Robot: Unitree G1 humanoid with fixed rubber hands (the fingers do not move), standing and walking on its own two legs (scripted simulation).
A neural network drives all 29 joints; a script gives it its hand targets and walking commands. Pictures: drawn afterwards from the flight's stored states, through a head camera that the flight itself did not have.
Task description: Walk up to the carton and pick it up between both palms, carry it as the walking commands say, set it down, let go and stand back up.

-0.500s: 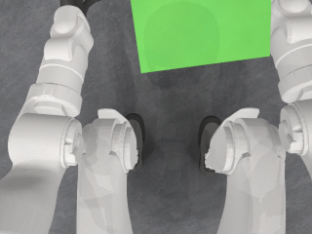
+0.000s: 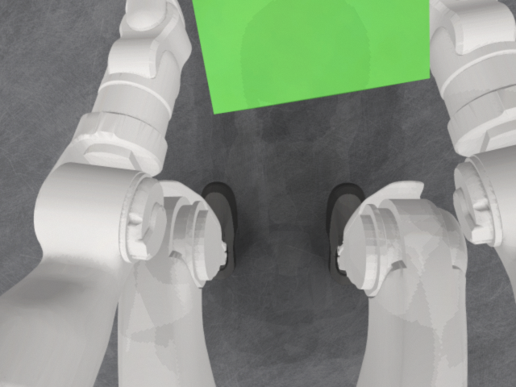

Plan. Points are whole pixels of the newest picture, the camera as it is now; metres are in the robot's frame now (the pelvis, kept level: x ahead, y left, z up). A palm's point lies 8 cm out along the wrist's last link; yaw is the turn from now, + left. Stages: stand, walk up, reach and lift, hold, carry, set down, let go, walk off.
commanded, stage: reach and lift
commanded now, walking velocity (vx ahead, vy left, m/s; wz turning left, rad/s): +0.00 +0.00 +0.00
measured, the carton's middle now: out of the picture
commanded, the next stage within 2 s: none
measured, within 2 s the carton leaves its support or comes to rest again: leaves its support in 0.66 s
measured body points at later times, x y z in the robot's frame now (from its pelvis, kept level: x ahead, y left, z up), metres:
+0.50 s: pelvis +0.01 +0.00 -0.02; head +0.36 -0.03 +0.24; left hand +0.56 +0.14 -0.17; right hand +0.57 -0.15 -0.19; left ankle +0.14 +0.15 -0.35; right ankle +0.13 -0.11 -0.35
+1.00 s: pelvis -0.01 +0.02 +0.01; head +0.35 -0.02 +0.27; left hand +0.55 +0.14 -0.12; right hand +0.56 -0.15 -0.14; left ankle +0.14 +0.15 -0.35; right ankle +0.13 -0.11 -0.35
